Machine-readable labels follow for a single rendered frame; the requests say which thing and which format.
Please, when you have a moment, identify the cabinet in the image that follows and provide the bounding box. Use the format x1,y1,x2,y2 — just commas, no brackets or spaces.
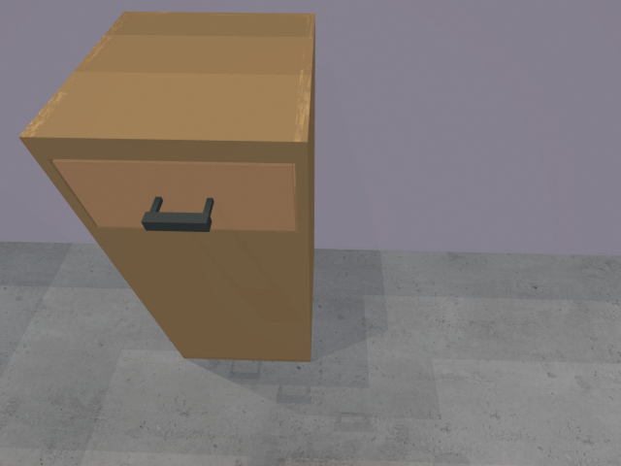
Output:
19,12,315,362

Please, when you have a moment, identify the handle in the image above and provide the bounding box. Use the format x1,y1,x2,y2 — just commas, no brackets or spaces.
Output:
142,197,214,232

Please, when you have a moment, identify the drawer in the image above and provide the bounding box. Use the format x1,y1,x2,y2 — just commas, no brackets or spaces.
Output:
52,159,297,231

